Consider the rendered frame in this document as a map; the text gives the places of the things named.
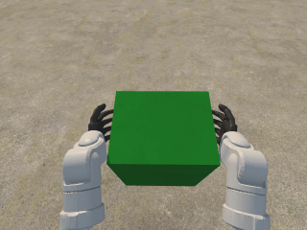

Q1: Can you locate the robot right forearm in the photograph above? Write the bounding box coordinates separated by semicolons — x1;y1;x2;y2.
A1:
219;131;271;230

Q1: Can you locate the left robot hand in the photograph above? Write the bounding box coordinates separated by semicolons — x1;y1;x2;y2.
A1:
88;103;114;142

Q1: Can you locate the right robot hand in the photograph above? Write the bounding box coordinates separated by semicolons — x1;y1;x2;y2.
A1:
212;103;238;145

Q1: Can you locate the carton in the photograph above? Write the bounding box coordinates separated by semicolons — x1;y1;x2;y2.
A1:
106;91;221;187

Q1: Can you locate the robot left forearm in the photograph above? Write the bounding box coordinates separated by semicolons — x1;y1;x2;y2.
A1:
59;130;107;230

